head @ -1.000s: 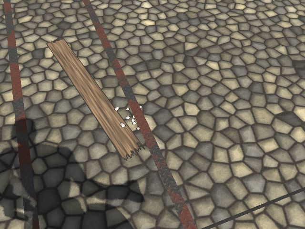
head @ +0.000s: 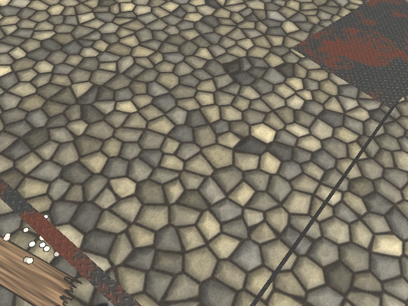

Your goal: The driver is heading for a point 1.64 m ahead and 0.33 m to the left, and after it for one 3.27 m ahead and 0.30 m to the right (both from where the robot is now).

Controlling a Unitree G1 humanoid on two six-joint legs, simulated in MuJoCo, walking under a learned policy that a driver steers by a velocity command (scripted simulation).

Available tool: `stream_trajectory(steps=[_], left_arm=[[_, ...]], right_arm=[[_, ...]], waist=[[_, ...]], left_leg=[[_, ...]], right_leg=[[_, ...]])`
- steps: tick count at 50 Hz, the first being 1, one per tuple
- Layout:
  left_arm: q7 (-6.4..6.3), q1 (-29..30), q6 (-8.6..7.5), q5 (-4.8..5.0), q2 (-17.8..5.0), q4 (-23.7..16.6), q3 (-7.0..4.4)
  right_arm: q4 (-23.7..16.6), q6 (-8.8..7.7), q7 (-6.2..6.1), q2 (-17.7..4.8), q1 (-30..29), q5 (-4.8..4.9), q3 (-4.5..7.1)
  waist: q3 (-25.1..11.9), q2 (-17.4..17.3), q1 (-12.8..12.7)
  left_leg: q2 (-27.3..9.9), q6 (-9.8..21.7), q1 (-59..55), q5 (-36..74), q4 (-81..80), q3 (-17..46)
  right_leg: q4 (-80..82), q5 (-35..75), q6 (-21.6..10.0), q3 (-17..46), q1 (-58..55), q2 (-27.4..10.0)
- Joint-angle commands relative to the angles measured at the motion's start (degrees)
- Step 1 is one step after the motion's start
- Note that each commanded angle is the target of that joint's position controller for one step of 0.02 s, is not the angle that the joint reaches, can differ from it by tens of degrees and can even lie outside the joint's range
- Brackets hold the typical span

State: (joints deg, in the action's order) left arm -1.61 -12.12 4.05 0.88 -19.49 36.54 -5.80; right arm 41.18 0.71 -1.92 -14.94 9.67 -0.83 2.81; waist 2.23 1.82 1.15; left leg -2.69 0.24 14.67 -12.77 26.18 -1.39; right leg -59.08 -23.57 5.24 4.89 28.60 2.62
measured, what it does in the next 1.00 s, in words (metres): steps on the spot, turning left: right foot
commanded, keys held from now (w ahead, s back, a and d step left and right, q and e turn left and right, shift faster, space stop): no key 0.34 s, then q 0.66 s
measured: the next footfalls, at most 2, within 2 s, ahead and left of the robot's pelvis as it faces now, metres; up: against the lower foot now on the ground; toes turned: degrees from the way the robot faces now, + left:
right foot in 0.14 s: +0.03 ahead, -0.14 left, +0.00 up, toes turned +0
right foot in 1.30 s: +0.14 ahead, -0.10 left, +0.00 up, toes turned +29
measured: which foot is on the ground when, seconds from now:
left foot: down 0.00-1.00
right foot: up 0.00-0.12, down 0.14-0.72, up 0.74-1.00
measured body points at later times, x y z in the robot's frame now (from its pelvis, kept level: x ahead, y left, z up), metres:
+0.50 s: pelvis +0.00 -0.04 -0.01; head +0.01 -0.04 +0.44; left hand +0.17 +0.20 -0.11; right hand +0.10 -0.32 -0.13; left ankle +0.02 +0.11 -0.74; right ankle -0.01 -0.14 -0.74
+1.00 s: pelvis +0.00 +0.02 +0.00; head +0.03 +0.07 +0.45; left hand +0.08 +0.34 -0.11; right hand +0.20 -0.22 -0.08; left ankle +0.00 +0.09 -0.74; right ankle +0.05 -0.16 -0.66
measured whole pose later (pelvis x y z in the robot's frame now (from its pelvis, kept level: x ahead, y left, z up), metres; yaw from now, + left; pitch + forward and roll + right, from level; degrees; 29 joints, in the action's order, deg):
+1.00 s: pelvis +0.00 +0.02 +0.00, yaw +16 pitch +2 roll -3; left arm -3.4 -5.7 1.4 0.3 -18.1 42.5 -5.3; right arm 38.8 0.7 -1.3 -17.0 12.1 0.6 2.8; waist 3.2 1.3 1.0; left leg 3.7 4.9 14.7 -10.7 24.2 5.7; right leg -58.8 -19.1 5.3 5.7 29.4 0.8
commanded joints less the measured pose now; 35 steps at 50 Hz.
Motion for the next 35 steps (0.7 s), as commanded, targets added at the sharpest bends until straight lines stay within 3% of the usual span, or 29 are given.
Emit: stream_trajectory(steps=[1, 3, 5, 6, 7, 8, 9, 10, 11, 14, 16, 18, 20, 22, 25, 28, 30, 33, 34, 35], left_arm=[[0.51, 3.8, -1.21, -0.37, -0.47, -5.8, 0.87], [0.84, 3.35, -1.21, -0.23, -1.37, -5.37, 0.77], [1.17, 0.52, -1.27, -0.29, -1.31, -3.69, 0.67], [1.27, -0.89, -1.36, -0.49, -1.38, -2.78, 0.66], [1.03, -1.11, -1.35, -0.77, -3.14, -3.03, 0.48], [0.28, -2.39, -1.12, -1.37, -7.54, -3.66, -0.17], [0.65, 1.46, -1.45, -2.39, -5.61, -3.31, 0.69], [1.11, 4.06, -2.28, -2.63, -2.55, -4.1, 1.4], [1.16, 5.11, -2.92, -2.83, -1.06, -3.13, 1.97], [1.14, 5.63, -3.79, -2.05, -1.84, -1.76, 2.04], [1.17, 4.34, -3.58, -2.22, -0.42, -1.21, 2.56], [1.16, 3.98, -3.64, -2.26, -0.55, -0.24, 2.62], [0.74, 3.85, -3.61, -2.27, -1.53, 0.29, 2.2], [0.02, 3.46, -3.2, -1.95, -3.46, 0.5, 1.34], [-0.75, 2.41, -2.47, -1.51, -4.83, 1.14, 0.29], [-1.16, 3.78, -2.54, -1.5, -4.61, 0.74, -0.08], [-1.24, 4.82, -3.2, -1.33, -4.77, 0.74, -0.21], [-1.3, 8.54, -3.26, -0.19, -6.14, 0.82, -0.75], [-1.38, 9.39, -2.89, 0.27, -6.0, 1.0, -0.73], [-1.33, 7.47, -2.64, 0.57, -4.88, 2.02, -0.55]], right_arm=[[-2.84, -0.1, 0.14, -10.9, -0.82, 0.5, 2.86], [-2.17, -0.02, 0.62, -11.65, -0.18, 1.15, 3.02], [-1.54, 0.03, 0.85, -11.52, -0.78, 2.11, 2.77], [-0.77, -0.12, 0.9, -10.56, 0.09, 2.6, 2.36], [0.34, -0.71, 1.16, -9.02, 2.82, 2.08, 1.73], [-0.61, -1.57, 1.87, -5.25, 3.84, -0.78, 0.34], [-1.68, -1.88, 1.7, -4.07, 1.67, -0.6, -0.11], [-1.35, -1.62, 1.3, -7.08, -0.95, -0.41, 0.47], [-1.09, -1.52, 1.27, -6.98, -1.74, -0.18, 0.57], [0.33, -1.04, 1.02, -7.24, -0.13, -0.65, 0.35], [1.94, -1.3, 1.4, -8.85, 1.27, -0.17, 0.68], [2.98, -1.47, 1.58, -7.37, 1.05, -0.15, 0.35], [3.58, -1.56, 1.51, -7.4, 0.74, 0.39, 0.31], [3.02, -1.55, 1.19, -8.62, -0.27, 0.98, 0.65], [2.12, -1.0, 0.8, -8.52, -0.07, 1.41, 1.0], [1.12, -0.1, 1.15, -7.79, 0.9, 1.43, 1.39], [0.02, 0.51, 1.77, -7.32, 0.16, 1.81, 1.58], [0.31, 0.92, 2.68, -7.29, 3.04, 1.87, 1.75], [0.9, 0.88, 3.04, -7.37, 5.14, 1.85, 1.98], [1.05, 0.77, 3.16, -8.43, 6.44, 1.58, 2.51]], waist=[[-6.26, -13.39, 1.32], [-6.49, -14.2, 1.56], [-6.04, -13.17, -0.23], [-5.67, -12.04, -1.15], [-7.03, -8.89, -0.72], [-11.15, 4.54, 1.03], [-9.42, 12.06, 1.27], [-7.02, 8.19, -0.34], [-6.29, 8.02, 0.15], [-4.28, 7.2, 0.65], [-2.67, 2.32, -0.16], [-1.74, -0.07, -0.25], [-1.55, -0.75, -0.64], [-1.95, -0.36, -1.11], [-2.4, 2.62, -1.21], [-2.89, 6.99, -1.13], [-2.34, 5.98, -1.31], [-4.25, 4.95, 0.57], [-5.04, 4.91, 1.7], [-5.17, 2.71, 1.84]], left_leg=[[-11.86, 12.15, -9.24, 22.88, -5.72, 8.81], [-12.57, 12.52, -8.7, 23.76, -5.01, 9.42], [-11.82, 11.36, -7.1, 22.88, -2.81, 8.96], [-10.81, 9.35, -4.87, 20.87, -1.6, 8.23], [-9.35, 5.36, -0.37, 14.89, -0.03, 6.97], [-4.37, 0.18, 6.6, -0.92, 9.51, 1.68], [-1.3, -2.6, 7.34, -14.3, 8.14, 0.5], [-1.7, -3.87, 5.42, -13.44, 9.63, 1.34], [-1.39, -3.88, 4.8, -9.23, 7.5, 1.43], [-1.92, -4.13, -1.6, 5.35, 0.08, 2.46], [-1.72, -2.95, -2.16, 4.8, -0.31, 1.79], [-1.74, -2.74, -1.67, 5.27, -1.53, 2.21], [-1.59, -2.58, -0.16, 6.85, -1.47, 2.9], [-0.76, -2.38, 2.55, 7.29, 1.25, 2.83], [0.43, -2.5, 6.43, 3.76, 7.73, 1.67], [0.24, -1.98, 9.8, -11.94, 19.54, 1.18], [-1.4, -1.39, 13.07, -19.73, 25.31, 2.02], [-0.83, -0.59, 6.78, -11.35, 17.34, -0.44], [0.87, 0.08, 2.58, -5.18, 11.16, -2.44], [2.37, 1.38, -1.72, 2.12, 4.16, -1.73]], right_leg=[[10.93, -1.73, 0.08, -3.14, -1.97, -1.67], [17.98, -0.55, -0.7, -4.87, -6.55, -1.48], [30.71, 8.0, -2.69, -6.36, -12.9, -0.86], [39.05, 14.72, -4.38, -6.55, -18.01, -0.47], [40.75, 21.49, -6.16, -2.01, -25.48, -3.64], [37.87, 39.59, -9.7, 10.51, -33.75, -15.06], [37.79, 36.54, -17.22, 13.34, -24.67, -19.7], [39.24, 28.39, -17.82, 11.99, -21.61, -16.87], [39.33, 23.81, -15.67, 9.89, -21.03, -14.32], [38.48, 18.47, -11.17, 6.56, -17.56, -10.1], [38.69, 12.91, -9.27, 4.72, -16.28, -7.75], [37.66, 12.87, -8.72, 3.59, -17.2, -6.91], [36.73, 15.48, -8.48, 2.13, -18.95, -6.41], [36.55, 17.77, -9.48, 2.31, -20.68, -7.57], [37.84, 19.43, -12.96, 4.38, -21.35, -12.24], [38.58, 24.14, -17.77, 7.63, -19.74, -18.88], [38.11, 31.29, -19.77, 7.98, -20.13, -22.23], [34.03, 36.21, -16.71, 2.03, -19.11, -20.17], [31.11, 34.67, -14.84, -0.75, -17.93, -18.53], [25.87, 28.31, -11.77, -4.13, -15.78, -15.69]])
Velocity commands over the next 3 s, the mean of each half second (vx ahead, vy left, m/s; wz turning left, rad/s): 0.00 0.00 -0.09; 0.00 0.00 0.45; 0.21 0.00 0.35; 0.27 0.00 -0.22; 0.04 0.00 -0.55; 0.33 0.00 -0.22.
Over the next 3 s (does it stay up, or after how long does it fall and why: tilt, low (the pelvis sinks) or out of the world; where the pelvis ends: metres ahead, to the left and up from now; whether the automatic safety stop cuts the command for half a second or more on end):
stays up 0.46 0.13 0.00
